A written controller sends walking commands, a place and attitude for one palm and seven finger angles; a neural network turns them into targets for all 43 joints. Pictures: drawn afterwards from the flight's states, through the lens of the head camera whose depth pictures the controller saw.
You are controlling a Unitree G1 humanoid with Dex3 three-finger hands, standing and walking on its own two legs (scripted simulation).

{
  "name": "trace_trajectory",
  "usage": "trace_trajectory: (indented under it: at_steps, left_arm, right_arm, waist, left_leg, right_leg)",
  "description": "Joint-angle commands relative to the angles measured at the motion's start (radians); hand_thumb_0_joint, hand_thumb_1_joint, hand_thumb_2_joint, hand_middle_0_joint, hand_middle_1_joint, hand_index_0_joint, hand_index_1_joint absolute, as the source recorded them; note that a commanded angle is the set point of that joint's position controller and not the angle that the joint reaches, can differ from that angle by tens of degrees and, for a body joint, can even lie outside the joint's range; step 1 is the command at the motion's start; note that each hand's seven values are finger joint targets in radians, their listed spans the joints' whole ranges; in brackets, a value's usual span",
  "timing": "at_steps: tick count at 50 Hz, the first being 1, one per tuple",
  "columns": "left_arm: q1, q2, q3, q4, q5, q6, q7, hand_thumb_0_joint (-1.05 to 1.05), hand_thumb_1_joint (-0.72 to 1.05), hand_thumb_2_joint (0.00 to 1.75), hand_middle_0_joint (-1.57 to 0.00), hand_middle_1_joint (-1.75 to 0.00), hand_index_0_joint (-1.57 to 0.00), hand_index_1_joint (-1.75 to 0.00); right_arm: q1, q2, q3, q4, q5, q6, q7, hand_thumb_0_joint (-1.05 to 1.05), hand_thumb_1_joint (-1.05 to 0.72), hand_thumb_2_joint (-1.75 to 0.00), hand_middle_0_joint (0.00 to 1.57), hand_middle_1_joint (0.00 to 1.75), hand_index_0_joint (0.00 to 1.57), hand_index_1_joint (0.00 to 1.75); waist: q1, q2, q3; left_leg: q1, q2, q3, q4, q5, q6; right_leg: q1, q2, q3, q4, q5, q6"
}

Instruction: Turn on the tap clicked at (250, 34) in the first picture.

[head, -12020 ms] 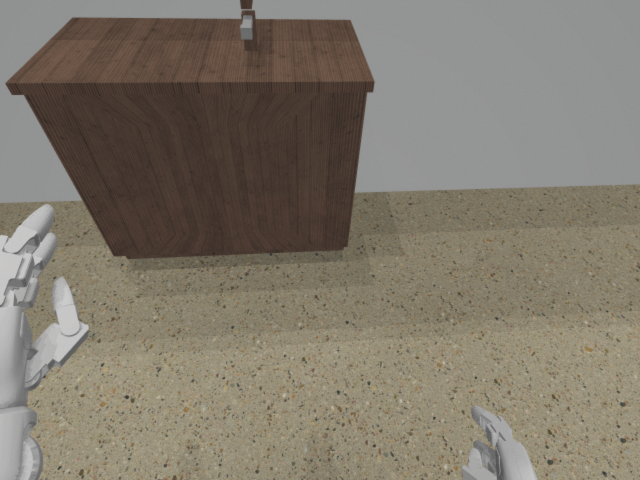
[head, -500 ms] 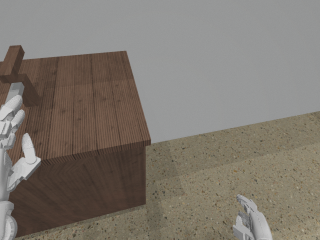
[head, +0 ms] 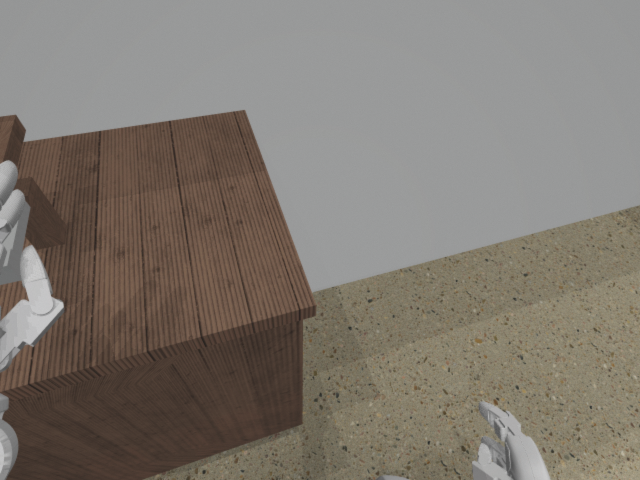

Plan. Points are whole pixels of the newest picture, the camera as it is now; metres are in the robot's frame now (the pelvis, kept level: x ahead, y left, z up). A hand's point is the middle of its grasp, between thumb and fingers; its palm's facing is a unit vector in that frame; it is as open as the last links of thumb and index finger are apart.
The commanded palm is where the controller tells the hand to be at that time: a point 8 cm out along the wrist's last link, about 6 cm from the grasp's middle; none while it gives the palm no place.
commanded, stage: shuffle to correct the standing spot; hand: left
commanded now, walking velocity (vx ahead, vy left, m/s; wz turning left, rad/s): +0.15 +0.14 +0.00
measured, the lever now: (2, 267) +0.30 +0.37 +0.11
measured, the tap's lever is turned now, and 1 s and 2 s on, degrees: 0 0 0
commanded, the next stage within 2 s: come to a stop and stand still in 0.14 s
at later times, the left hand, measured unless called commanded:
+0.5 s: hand out of the picture +0.29 +0.34 +0.19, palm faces +0.39 -0.84 -0.39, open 7.4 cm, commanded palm +0.21 +0.37 +0.19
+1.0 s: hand out of the picture +0.28 +0.35 +0.18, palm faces +0.37 -0.88 -0.31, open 7.4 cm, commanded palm +0.22 +0.40 +0.19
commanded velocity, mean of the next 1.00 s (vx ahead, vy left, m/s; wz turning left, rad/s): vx -0.01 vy -0.08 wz -0.03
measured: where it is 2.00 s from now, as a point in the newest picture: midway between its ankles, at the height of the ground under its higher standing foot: outside the picture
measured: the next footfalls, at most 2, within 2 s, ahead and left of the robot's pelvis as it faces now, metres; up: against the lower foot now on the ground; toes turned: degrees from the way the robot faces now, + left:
right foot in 0.06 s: +0.07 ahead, -0.08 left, +0.00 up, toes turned -4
left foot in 0.36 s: +0.13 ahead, +0.27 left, +0.00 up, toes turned +1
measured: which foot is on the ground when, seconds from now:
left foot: down 0.00-0.04, up 0.06-0.34, down 0.36-1.00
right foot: up 0.00-0.04, down 0.06-0.36, up 0.38-0.48, down 0.50-1.00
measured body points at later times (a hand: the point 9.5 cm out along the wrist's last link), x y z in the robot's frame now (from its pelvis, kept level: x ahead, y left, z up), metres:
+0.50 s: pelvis +0.04 +0.10 -0.01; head +0.08 +0.12 +0.44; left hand +0.26 +0.38 +0.21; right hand +0.23 -0.10 -0.08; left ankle +0.09 +0.27 -0.73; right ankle +0.06 +0.00 -0.73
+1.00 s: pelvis +0.05 +0.12 +0.01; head +0.08 +0.14 +0.46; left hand +0.26 +0.40 +0.19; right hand +0.24 -0.10 -0.06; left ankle +0.09 +0.27 -0.73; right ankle +0.06 +0.00 -0.73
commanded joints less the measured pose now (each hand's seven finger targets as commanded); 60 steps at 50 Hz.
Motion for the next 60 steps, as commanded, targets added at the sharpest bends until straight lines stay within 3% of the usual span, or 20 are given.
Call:
trace_trajectory:
  at_steps: [1, 2, 3, 4, 5, 9, 14, 16, 17, 19, 23, 28, 30, 34, 39, 52, 53, 54, 55, 60]
  left_arm:
    - [0.105, 0.177, 0.141, -0.133, -0.022, -0.064, 0.021, 0.00, 0.90, 0.90, -0.20, -0.30, -0.20, -0.30]
    - [0.090, 0.149, 0.089, -0.095, -0.008, -0.070, 0.009, 0.00, 0.90, 0.90, -0.20, -0.30, -0.20, -0.30]
    - [0.111, 0.133, 0.112, -0.057, -0.022, -0.058, -0.005, 0.00, 0.90, 0.90, -0.20, -0.30, -0.20, -0.30]
    - [0.148, 0.205, 0.182, -0.077, -0.020, -0.062, -0.001, 0.00, 0.90, 0.90, -0.20, -0.30, -0.20, -0.30]
    - [0.141, 0.291, 0.259, -0.055, 0.002, -0.061, 0.011, 0.00, 0.90, 0.90, -0.20, -0.30, -0.20, -0.30]
    - [-0.139, 0.191, 0.110, -0.236, 0.003, -0.096, 0.000, 0.00, 0.90, 0.90, -0.20, -0.30, -0.20, -0.30]
    - [-0.213, 0.187, 0.064, -0.235, 0.014, -0.063, 0.028, 0.00, 0.90, 0.90, -0.20, -0.30, -0.20, -0.30]
    - [-0.174, 0.174, 0.076, -0.245, 0.003, -0.055, 0.028, 0.00, 0.90, 0.90, -0.20, -0.30, -0.20, -0.30]
    - [-0.175, 0.182, 0.095, -0.276, 0.004, -0.052, 0.030, 0.00, 0.90, 0.90, -0.20, -0.30, -0.20, -0.30]
    - [-0.145, 0.197, 0.128, -0.193, -0.002, -0.051, 0.017, 0.00, 0.90, 0.90, -0.20, -0.30, -0.20, -0.30]
    - [-0.084, 0.206, 0.148, -0.303, -0.012, -0.033, 0.005, 0.00, 0.90, 0.90, -0.20, -0.30, -0.20, -0.30]
    - [0.071, 0.188, 0.133, -0.307, -0.026, -0.004, -0.005, 0.00, 0.90, 0.90, -0.20, -0.30, -0.20, -0.30]
    - [0.115, 0.187, 0.139, -0.258, -0.037, 0.017, 0.008, 0.00, 0.90, 0.90, -0.20, -0.30, -0.20, -0.30]
    - [0.041, 0.205, 0.152, -0.216, -0.042, 0.032, 0.013, 0.00, 0.90, 0.90, -0.20, -0.30, -0.20, -0.30]
    - [-0.110, 0.122, 0.044, -0.180, -0.019, 0.039, 0.012, 0.00, 0.90, 0.90, -0.20, -0.30, -0.20, -0.30]
    - [0.033, 0.169, 0.109, -0.242, -0.015, 0.043, 0.036, 0.00, 0.90, 0.90, -0.20, -0.30, -0.20, -0.30]
    - [-0.996, 0.963, 0.663, -0.394, 0.141, -0.064, -0.001, 0.00, 0.90, 0.90, -0.20, -0.30, -0.20, -0.30]
    - [-0.743, 0.562, 0.389, 0.047, 0.047, -0.017, -0.033, 0.00, 0.90, 0.90, -0.20, -0.30, -0.20, -0.30]
    - [-0.463, 0.364, 0.247, 0.027, 0.003, -0.007, -0.036, 0.00, 0.90, 0.90, -0.20, -0.30, -0.20, -0.30]
    - [-0.025, 0.095, -0.027, 0.011, -0.013, 0.009, -0.094, 0.00, 0.90, 0.90, -0.20, -0.30, -0.20, -0.30]
  right_arm:
    - [-0.106, -0.133, -0.063, -0.178, 0.015, -0.064, 0.012, 0.00, -0.90, -0.90, 0.20, 0.30, 0.20, 0.30]
    - [-0.070, -0.109, -0.045, -0.127, 0.054, -0.048, 0.011, 0.00, -0.90, -0.90, 0.20, 0.30, 0.20, 0.30]
    - [-0.076, -0.141, -0.043, -0.154, 0.036, -0.032, -0.004, 0.00, -0.90, -0.90, 0.20, 0.30, 0.20, 0.30]
    - [-0.082, -0.123, -0.038, -0.164, 0.024, -0.013, -0.001, 0.00, -0.90, -0.90, 0.20, 0.30, 0.20, 0.30]
    - [-0.089, -0.132, -0.035, -0.151, 0.005, -0.009, 0.004, 0.00, -0.90, -0.90, 0.20, 0.30, 0.20, 0.30]
    - [-0.128, -0.132, -0.031, -0.121, 0.028, -0.003, 0.002, 0.00, -0.90, -0.90, 0.20, 0.30, 0.20, 0.30]
    - [-0.147, -0.084, -0.014, -0.105, 0.022, -0.083, -0.048, 0.00, -0.90, -0.90, 0.20, 0.30, 0.20, 0.30]
    - [-0.120, -0.098, -0.028, -0.119, 0.026, -0.091, -0.061, 0.00, -0.90, -0.90, 0.20, 0.30, 0.20, 0.30]
    - [-0.112, -0.124, -0.037, -0.141, 0.029, -0.086, -0.059, 0.00, -0.90, -0.90, 0.20, 0.30, 0.20, 0.30]
    - [-0.111, -0.120, -0.051, -0.161, 0.036, -0.072, -0.045, 0.00, -0.90, -0.90, 0.20, 0.30, 0.20, 0.30]
    - [-0.141, -0.082, -0.023, -0.166, 0.028, -0.082, 0.002, 0.00, -0.90, -0.90, 0.20, 0.30, 0.20, 0.30]
    - [-0.084, -0.075, -0.030, -0.174, 0.041, -0.087, 0.010, 0.00, -0.90, -0.90, 0.20, 0.30, 0.20, 0.30]
    - [-0.082, -0.075, -0.027, -0.155, 0.043, -0.065, 0.000, 0.00, -0.90, -0.90, 0.20, 0.30, 0.20, 0.30]
    - [-0.139, -0.087, -0.008, -0.151, 0.043, -0.049, -0.047, 0.00, -0.90, -0.90, 0.20, 0.30, 0.20, 0.30]
    - [-0.147, -0.089, -0.005, -0.144, 0.051, -0.067, -0.066, 0.00, -0.90, -0.90, 0.20, 0.30, 0.20, 0.30]
    - [-0.131, -0.089, -0.017, -0.163, 0.042, -0.051, -0.051, 0.00, -0.90, -0.90, 0.20, 0.30, 0.20, 0.30]
    - [0.036, -0.122, -0.041, -0.130, -0.017, -0.108, -0.063, 0.00, -0.90, -0.90, 0.20, 0.30, 0.20, 0.30]
    - [-0.041, -0.073, -0.047, -0.067, 0.044, -0.090, -0.071, 0.00, -0.90, -0.90, 0.20, 0.30, 0.20, 0.30]
    - [-0.057, -0.086, -0.051, -0.117, 0.036, -0.086, -0.053, 0.00, -0.90, -0.90, 0.20, 0.30, 0.20, 0.30]
    - [-0.045, -0.117, -0.044, -0.170, 0.056, -0.106, 0.021, 0.00, -0.90, -0.90, 0.20, 0.30, 0.20, 0.30]
  waist:
    - [0.088, 0.031, -0.184]
    - [0.059, -0.386, -0.238]
    - [0.022, -0.252, -0.216]
    - [0.031, -0.093, -0.204]
    - [0.030, 0.016, -0.124]
    - [-0.020, -0.151, -0.097]
    - [-0.001, -0.099, -0.118]
    - [0.001, 0.112, -0.188]
    - [0.003, 0.261, -0.194]
    - [0.005, 0.125, -0.133]
    - [0.013, 0.332, -0.187]
    - [0.002, -0.058, -0.258]
    - [-0.015, -0.104, -0.240]
    - [-0.004, 0.101, -0.137]
    - [0.002, 0.113, -0.089]
    - [0.017, 0.108, -0.202]
    - [0.048, -0.096, -0.077]
    - [0.005, 0.006, -0.089]
    - [0.025, -0.021, -0.117]
    - [0.053, 0.042, -0.258]
  left_leg:
    - [-0.303, 0.060, 0.005, 0.410, 1.033, -0.299]
    - [-0.353, 0.058, -0.077, 0.857, 0.135, -0.106]
    - [-0.459, 0.059, -0.183, 0.885, -0.110, -0.070]
    - [-0.527, 0.097, -0.232, 0.857, -0.093, -0.060]
    - [-0.549, 0.184, -0.266, 0.796, -0.113, -0.067]
    - [-0.447, 0.215, -0.161, 0.642, -0.015, -0.090]
    - [0.021, 0.101, 0.053, 0.045, 0.138, -0.079]
    - [0.176, 0.175, -0.089, -0.086, 0.261, -0.057]
    - [0.208, 0.343, -0.330, -0.140, 0.444, 0.017]
    - [0.124, 0.441, -0.453, -0.235, 0.546, 0.074]
    - [0.001, 0.360, -0.201, -0.103, 0.581, 0.000]
    - [-0.113, 0.186, -0.062, 0.078, 0.202, -0.103]
    - [-0.082, 0.169, -0.069, 0.105, 0.168, -0.112]
    - [-0.055, 0.262, -0.163, -0.167, 0.178, -0.079]
    - [-0.119, 0.266, -0.168, -0.245, 0.038, -0.066]
    - [-0.042, 0.205, -0.096, -0.146, 0.252, -0.090]
    - [-0.153, 0.201, -0.049, -0.007, 0.357, -0.073]
    - [-0.028, 0.218, -0.063, -0.046, 0.333, -0.077]
    - [0.032, 0.202, -0.063, -0.086, 0.337, -0.090]
    - [0.088, 0.195, -0.034, -0.100, 0.389, -0.063]
  right_leg:
    - [0.578, 0.012, -0.188, -0.656, 0.335, -0.083]
    - [0.529, -0.248, 0.117, -0.611, 0.609, -0.175]
    - [0.441, -0.341, 0.382, -0.602, 0.593, -0.194]
    - [0.442, -0.408, 0.429, -0.620, 0.510, -0.187]
    - [0.297, -0.360, 0.402, -0.605, 0.400, -0.160]
    - [0.153, -0.295, 0.315, -0.713, 0.324, -0.179]
    - [0.091, -0.147, 0.051, -0.556, 0.330, -0.075]
    - [0.085, -0.050, 0.000, -0.307, 0.327, 0.000]
    - [-0.035, 0.018, -0.020, -0.151, 0.135, 0.044]
    - [-0.096, 0.054, 0.046, -0.014, -0.105, 0.039]
    - [0.150, 0.013, 0.016, -0.411, 0.131, 0.034]
    - [0.345, -0.068, 0.156, -0.603, 0.548, -0.043]
    - [0.279, -0.138, 0.209, -0.631, 0.563, -0.090]
    - [0.176, 0.007, 0.068, -0.591, 0.303, 0.023]
    - [0.246, 0.024, 0.051, -0.613, 0.290, 0.038]
    - [0.342, -0.018, 0.081, -0.665, 0.460, 0.012]
    - [0.196, -0.075, 0.138, -0.716, 0.557, 0.020]
    - [0.135, -0.133, 0.114, -0.647, 0.475, -0.037]
    - [0.178, -0.075, 0.144, -0.629, 0.536, -0.041]
    - [0.258, -0.057, 0.115, -0.598, 0.537, 0.042]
